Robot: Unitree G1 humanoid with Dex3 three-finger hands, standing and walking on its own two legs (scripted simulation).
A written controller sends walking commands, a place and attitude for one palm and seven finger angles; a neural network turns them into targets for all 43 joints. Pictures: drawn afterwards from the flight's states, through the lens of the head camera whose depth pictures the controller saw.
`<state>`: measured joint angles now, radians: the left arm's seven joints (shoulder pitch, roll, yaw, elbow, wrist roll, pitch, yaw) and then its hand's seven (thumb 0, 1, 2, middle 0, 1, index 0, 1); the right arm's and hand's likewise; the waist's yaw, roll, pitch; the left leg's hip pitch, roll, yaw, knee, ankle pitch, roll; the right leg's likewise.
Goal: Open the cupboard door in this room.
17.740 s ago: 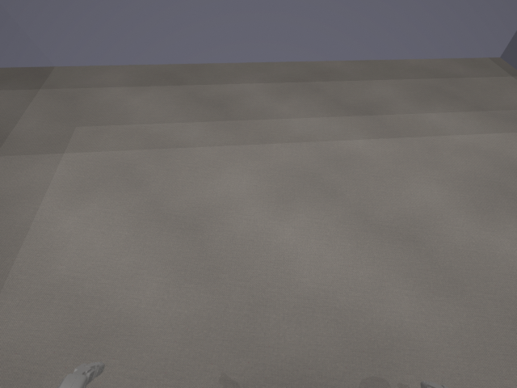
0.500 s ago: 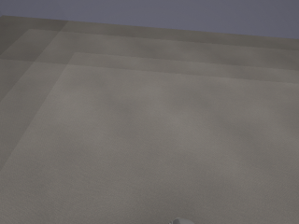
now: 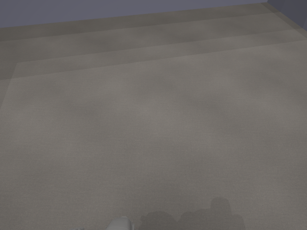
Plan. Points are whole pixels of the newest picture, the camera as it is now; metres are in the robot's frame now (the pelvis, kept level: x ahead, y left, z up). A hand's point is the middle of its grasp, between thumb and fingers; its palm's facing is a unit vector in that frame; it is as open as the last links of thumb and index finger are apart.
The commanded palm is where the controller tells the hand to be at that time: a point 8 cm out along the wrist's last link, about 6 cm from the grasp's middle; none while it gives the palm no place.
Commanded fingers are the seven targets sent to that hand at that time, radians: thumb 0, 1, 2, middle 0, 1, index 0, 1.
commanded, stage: turn or walk to find it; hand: left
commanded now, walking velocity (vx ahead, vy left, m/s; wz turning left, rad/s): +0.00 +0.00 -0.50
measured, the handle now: out of the picture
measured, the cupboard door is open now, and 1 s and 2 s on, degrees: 0 0 0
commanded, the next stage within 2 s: none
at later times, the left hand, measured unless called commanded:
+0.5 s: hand out of the picture +0.12 +0.21 -0.16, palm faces -0.25 -0.94 -0.23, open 7.3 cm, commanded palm none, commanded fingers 0.00 0.90 0.90 -0.20 -0.30 -0.20 -0.30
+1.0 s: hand out of the picture +0.09 +0.14 -0.16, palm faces -0.42 -0.88 -0.23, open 7.3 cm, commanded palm none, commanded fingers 0.00 0.90 0.90 -0.20 -0.30 -0.20 -0.30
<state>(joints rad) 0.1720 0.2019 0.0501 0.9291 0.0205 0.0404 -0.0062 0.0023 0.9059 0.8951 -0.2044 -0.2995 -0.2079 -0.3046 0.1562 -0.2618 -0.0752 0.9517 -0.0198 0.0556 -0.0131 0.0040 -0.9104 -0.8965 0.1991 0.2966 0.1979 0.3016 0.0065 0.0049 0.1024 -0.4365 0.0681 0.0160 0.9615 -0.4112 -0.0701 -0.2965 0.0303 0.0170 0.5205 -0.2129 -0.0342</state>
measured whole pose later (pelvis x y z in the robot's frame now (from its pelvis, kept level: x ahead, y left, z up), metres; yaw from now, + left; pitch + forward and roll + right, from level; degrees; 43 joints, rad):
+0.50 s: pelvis -0.02 +0.03 +0.00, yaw -17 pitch -1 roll -1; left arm 0.15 0.25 0.08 0.95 0.02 0.09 -0.02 0.01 0.91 0.90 -0.20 -0.30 -0.20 -0.30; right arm 0.24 -0.17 -0.06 0.96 -0.03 0.00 -0.01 0.00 -0.91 -0.90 0.21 0.30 0.20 0.30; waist -0.01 0.00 0.10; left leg -0.20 0.13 0.25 0.52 -0.29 0.01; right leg -0.40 -0.06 -0.05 0.93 -0.45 0.07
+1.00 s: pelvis -0.06 +0.00 +0.00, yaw -29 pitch -1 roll +1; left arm 0.21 0.18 0.05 0.95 0.02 0.03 0.00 0.00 0.91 0.90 -0.21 -0.30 -0.21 -0.30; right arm 0.14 -0.24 -0.07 0.94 -0.02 0.05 -0.02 0.00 -0.91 -0.90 0.20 0.30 0.20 0.30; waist 0.02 0.01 0.08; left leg -0.43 0.07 -0.01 0.96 -0.40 -0.08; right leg -0.28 0.07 0.04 0.49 -0.20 -0.06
